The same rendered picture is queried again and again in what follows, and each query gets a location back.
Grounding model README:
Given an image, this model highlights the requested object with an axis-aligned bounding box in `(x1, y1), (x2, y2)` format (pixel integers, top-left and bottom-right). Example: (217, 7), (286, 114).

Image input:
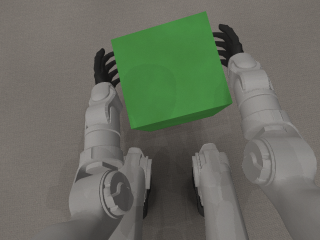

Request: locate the robot left hand
(93, 48), (120, 88)

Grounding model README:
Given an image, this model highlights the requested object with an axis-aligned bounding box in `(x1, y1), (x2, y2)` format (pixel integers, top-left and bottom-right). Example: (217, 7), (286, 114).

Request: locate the robot left foot
(143, 177), (152, 219)

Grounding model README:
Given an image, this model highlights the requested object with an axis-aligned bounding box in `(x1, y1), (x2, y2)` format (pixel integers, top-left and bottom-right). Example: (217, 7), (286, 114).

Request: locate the robot left upper arm
(30, 169), (134, 240)

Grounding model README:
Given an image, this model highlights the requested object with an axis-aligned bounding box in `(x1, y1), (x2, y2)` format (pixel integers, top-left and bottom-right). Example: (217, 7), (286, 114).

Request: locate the left robot thigh
(108, 153), (152, 240)

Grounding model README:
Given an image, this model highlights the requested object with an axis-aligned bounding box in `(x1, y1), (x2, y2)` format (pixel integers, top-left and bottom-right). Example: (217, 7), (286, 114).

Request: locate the robot left forearm
(68, 82), (124, 204)

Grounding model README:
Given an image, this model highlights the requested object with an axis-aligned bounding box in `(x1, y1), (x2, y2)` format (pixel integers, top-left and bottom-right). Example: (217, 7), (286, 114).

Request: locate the robot right hand
(212, 24), (244, 68)

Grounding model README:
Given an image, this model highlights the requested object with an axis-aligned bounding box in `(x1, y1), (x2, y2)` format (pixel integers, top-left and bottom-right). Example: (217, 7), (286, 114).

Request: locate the robot right forearm
(227, 52), (317, 172)

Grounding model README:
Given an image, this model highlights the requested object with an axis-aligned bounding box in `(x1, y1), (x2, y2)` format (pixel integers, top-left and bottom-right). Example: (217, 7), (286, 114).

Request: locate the robot right upper arm
(241, 136), (320, 240)

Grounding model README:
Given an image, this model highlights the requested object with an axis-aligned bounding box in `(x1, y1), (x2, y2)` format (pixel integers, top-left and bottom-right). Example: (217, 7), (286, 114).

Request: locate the carton
(111, 11), (233, 132)

